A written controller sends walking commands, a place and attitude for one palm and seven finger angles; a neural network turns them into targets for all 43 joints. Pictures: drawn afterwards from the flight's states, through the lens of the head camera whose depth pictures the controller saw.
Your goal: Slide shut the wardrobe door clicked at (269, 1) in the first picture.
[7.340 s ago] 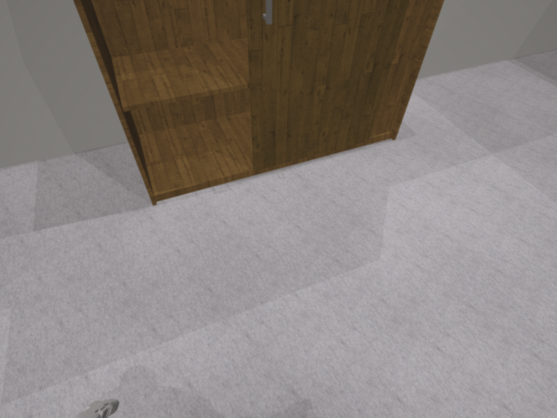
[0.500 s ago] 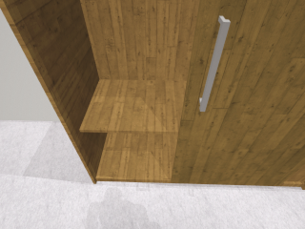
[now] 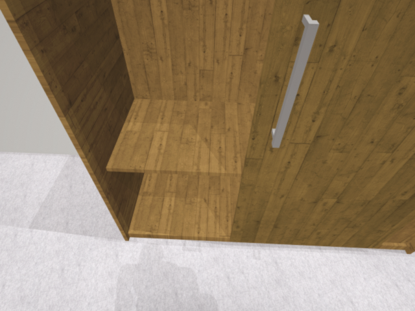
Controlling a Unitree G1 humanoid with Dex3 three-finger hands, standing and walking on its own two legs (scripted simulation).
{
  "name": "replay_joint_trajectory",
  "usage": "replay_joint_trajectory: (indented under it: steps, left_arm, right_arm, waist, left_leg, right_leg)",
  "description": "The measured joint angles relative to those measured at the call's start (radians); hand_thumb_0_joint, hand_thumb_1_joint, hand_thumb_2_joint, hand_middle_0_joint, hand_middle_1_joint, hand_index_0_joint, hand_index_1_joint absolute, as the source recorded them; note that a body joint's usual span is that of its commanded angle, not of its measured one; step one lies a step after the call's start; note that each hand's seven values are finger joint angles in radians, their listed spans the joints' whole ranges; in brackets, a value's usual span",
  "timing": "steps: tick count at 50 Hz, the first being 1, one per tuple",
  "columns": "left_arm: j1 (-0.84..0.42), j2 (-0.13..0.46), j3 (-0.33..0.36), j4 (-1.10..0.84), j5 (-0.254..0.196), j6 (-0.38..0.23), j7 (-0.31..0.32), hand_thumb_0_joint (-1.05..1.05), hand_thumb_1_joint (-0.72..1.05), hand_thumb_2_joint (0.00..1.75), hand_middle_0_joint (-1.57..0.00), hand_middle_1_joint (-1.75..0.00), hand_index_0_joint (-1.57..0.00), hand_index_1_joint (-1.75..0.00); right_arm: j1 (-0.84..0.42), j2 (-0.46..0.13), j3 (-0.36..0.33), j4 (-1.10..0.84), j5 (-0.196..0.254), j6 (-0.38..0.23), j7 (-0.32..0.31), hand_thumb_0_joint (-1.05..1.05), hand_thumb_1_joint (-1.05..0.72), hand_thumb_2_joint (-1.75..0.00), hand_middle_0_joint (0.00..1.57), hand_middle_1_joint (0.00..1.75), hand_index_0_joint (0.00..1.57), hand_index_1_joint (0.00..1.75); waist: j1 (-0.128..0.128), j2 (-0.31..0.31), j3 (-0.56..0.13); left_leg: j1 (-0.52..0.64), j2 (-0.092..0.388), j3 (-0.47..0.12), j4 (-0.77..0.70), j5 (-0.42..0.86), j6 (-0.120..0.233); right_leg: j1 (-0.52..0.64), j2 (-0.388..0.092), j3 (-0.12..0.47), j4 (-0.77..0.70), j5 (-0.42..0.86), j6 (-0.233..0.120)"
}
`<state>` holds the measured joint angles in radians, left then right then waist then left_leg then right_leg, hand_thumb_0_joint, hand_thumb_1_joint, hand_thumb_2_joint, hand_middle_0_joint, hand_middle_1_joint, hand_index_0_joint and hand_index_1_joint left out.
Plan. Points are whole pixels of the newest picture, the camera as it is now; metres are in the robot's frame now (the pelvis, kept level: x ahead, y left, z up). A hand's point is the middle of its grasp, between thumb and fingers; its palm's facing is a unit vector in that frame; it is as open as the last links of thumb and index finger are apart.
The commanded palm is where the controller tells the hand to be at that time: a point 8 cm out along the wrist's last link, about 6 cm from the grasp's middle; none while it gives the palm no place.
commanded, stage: look again from close up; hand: right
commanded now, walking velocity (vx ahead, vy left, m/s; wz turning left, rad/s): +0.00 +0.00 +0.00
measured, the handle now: (288, 91) +0.54 -0.15 +0.16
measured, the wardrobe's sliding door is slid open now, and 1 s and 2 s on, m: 0.51 0.51 0.51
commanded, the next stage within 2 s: shuffle to correct the standing spot in 0.78 s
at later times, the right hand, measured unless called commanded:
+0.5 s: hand out of the picture -0.01 -0.14 -0.18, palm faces +0.05 +0.99 -0.16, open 7.4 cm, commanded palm none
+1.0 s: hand out of the picture +0.00 -0.13 -0.18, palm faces +0.06 +0.99 -0.15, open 7.4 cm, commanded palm none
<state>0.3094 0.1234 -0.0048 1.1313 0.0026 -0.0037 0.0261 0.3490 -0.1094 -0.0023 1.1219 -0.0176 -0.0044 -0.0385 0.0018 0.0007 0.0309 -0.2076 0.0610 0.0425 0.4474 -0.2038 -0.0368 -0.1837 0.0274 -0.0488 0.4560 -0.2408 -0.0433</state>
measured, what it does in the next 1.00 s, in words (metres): stands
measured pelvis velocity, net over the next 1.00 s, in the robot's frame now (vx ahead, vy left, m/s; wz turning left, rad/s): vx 0.02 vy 0.02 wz -0.01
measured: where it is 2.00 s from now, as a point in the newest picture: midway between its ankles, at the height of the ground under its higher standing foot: outside the picture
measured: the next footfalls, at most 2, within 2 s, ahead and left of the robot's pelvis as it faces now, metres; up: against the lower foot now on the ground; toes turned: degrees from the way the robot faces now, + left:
none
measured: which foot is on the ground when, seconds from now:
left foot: down 0.00-1.00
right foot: down 0.00-1.00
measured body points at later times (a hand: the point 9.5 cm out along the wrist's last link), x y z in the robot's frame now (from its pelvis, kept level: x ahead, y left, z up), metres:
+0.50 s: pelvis +0.01 +0.01 +0.00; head +0.01 +0.01 +0.45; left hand -0.01 +0.22 -0.16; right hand -0.01 -0.20 -0.16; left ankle +0.02 +0.14 -0.74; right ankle +0.01 -0.09 -0.74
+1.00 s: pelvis +0.02 +0.02 +0.00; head +0.02 +0.02 +0.45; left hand +0.00 +0.23 -0.16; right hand +0.00 -0.19 -0.16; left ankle +0.02 +0.14 -0.74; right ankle +0.01 -0.09 -0.74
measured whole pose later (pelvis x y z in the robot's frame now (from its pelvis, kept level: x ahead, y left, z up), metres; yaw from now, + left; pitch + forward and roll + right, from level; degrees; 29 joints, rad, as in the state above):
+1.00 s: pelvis +0.02 +0.02 +0.00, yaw +0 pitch -1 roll +0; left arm 0.32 0.12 -0.01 1.13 0.01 0.00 0.03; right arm 0.33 -0.10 -0.01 1.12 -0.02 -0.01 -0.03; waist 0.00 -0.01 0.02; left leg -0.20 0.04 0.06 0.46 -0.24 -0.01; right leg -0.18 0.00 -0.03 0.46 -0.27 -0.02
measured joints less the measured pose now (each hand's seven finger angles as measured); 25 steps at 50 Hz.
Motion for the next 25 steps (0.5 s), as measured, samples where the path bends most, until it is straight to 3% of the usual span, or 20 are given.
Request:
replay_joint_trajectory:
  steps: [25]
  left_arm:
    - [0.001,-0.001,0.002,-0.006,0.003,-0.002,0.003,0.0,0.91,0.9,-0.2,-0.3,-0.2,-0.3]
  right_arm:
    - [-0.021,0.002,-0.008,-0.013,0.0,-0.004,0.0,0.0,-0.91,-0.9,0.2,0.3,0.2,0.3]
  waist:
    - [0.002,-0.003,-0.007]
  left_leg:
    - [-0.001,-0.014,0.004,0.004,-0.011,0.014]
  right_leg:
    - [0.002,-0.014,0.004,-0.001,-0.007,0.015]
